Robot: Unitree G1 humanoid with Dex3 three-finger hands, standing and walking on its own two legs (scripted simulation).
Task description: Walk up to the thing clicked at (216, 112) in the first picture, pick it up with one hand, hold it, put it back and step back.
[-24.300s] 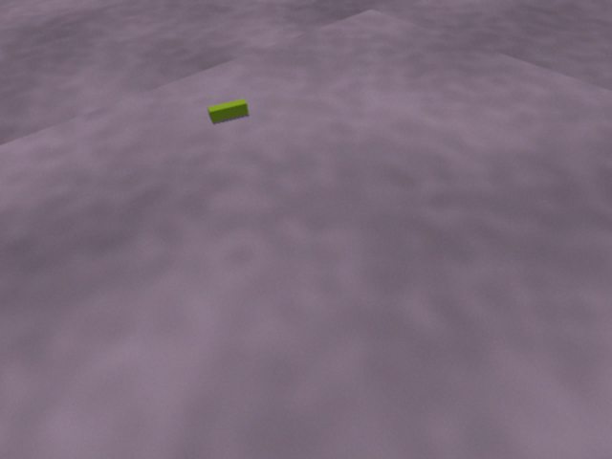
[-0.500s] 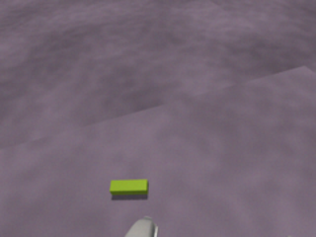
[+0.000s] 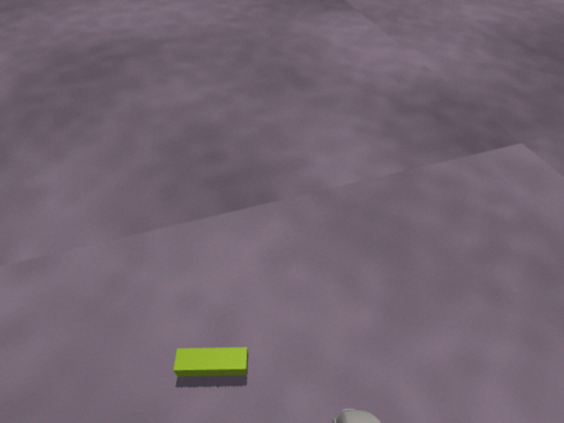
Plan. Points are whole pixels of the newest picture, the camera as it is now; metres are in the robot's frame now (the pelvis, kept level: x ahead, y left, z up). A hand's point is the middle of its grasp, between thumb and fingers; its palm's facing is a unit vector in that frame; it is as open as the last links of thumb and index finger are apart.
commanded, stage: walk up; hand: left
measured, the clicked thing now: (212, 361) +0.44 +0.23 -0.73
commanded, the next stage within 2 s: stand in 0.80 s
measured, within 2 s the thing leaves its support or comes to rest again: neither
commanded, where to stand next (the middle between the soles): +0.03 -0.02 m, yaw -1 degrees
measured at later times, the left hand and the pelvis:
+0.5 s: hand out of the picture +0.12 +0.21 -0.15, palm faces -0.04 -0.94 -0.34, open 7.4 cm; pelvis +0.01 -0.04 -0.01, yaw +0 degrees
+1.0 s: hand out of the picture +0.09 +0.22 -0.14, palm faces +0.00 -0.94 -0.35, open 7.4 cm; pelvis +0.02 -0.04 +0.01, yaw +1 degrees
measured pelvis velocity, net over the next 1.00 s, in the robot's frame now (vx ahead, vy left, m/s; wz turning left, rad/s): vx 0.02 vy -0.04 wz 0.02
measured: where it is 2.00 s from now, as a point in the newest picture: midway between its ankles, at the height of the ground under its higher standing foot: outside the picture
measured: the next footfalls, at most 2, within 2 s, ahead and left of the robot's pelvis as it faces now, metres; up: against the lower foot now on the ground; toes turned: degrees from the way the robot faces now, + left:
right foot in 0.14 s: +0.12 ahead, -0.16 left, +0.00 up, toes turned -1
